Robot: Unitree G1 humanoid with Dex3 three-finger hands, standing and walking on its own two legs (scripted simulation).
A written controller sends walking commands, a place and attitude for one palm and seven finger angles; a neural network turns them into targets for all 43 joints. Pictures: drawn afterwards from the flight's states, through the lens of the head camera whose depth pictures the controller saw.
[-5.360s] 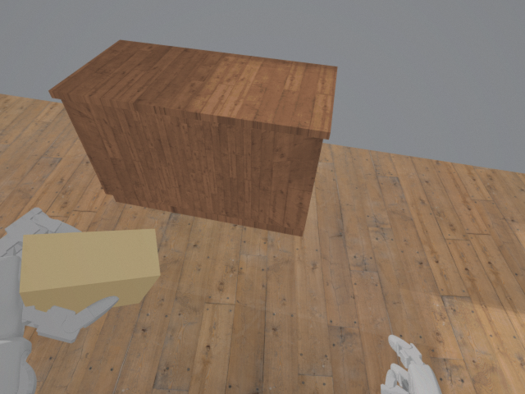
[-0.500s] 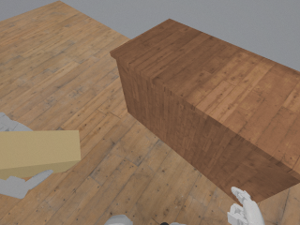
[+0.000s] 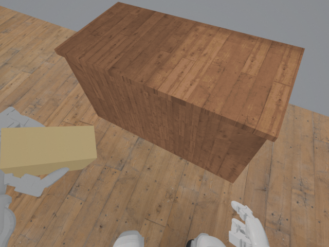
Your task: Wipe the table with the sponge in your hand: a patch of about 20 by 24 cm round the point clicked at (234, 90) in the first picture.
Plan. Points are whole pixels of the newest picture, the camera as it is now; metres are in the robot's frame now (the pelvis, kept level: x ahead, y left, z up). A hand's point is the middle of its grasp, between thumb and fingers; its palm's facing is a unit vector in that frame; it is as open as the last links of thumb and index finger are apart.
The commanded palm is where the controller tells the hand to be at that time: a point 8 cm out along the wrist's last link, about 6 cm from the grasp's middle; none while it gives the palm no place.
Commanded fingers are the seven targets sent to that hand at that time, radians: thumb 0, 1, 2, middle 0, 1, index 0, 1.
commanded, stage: turn to face it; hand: left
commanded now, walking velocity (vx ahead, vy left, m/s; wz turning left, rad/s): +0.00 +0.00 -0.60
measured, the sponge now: (63, 152) +0.25 +0.20 +0.15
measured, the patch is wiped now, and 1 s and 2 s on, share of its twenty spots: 0.00 0.00 0.00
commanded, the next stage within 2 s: take the last steps up to it in 1.32 s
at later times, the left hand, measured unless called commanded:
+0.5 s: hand (80, 165) +0.22 +0.15 +0.18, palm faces +0.15 -0.88 -0.45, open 9.9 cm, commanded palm +0.18 +0.19 +0.20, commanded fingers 0.00 0.10 1.30 -1.20 -1.60 -1.20 -1.60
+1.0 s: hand (169, 179) +0.20 +0.01 +0.19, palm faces -0.18 -0.86 -0.49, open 9.9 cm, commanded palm +0.18 +0.07 +0.20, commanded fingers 0.00 0.10 1.30 -1.20 -1.60 -1.20 -1.60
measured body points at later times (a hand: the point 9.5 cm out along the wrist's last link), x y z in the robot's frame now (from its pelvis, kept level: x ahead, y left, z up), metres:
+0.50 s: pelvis -0.05 -0.03 +0.01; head -0.02 -0.04 +0.46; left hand +0.20 +0.20 +0.20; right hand +0.06 -0.29 -0.07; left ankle -0.03 +0.12 -0.72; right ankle -0.04 -0.11 -0.67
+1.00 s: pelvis -0.11 -0.06 +0.01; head -0.07 -0.08 +0.46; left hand +0.21 +0.06 +0.21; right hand -0.13 -0.38 -0.07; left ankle -0.05 +0.06 -0.71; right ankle -0.08 -0.15 -0.72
